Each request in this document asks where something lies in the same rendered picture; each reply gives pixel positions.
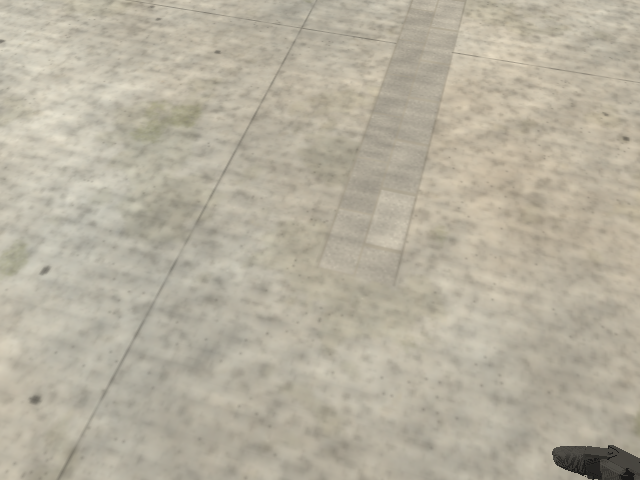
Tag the robot right hand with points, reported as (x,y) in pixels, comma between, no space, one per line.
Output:
(610,463)

